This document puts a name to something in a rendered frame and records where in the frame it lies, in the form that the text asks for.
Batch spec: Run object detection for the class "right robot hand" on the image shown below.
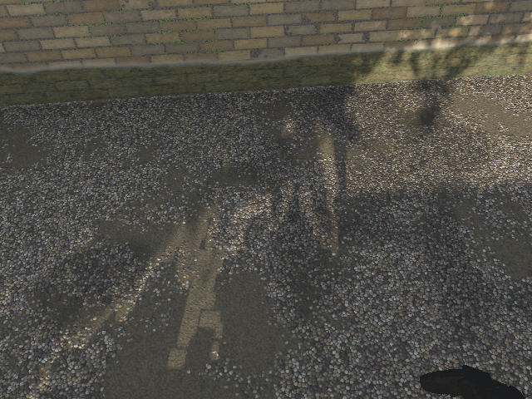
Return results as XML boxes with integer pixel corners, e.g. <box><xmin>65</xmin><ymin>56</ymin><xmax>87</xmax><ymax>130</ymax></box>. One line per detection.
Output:
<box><xmin>420</xmin><ymin>365</ymin><xmax>525</xmax><ymax>399</ymax></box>

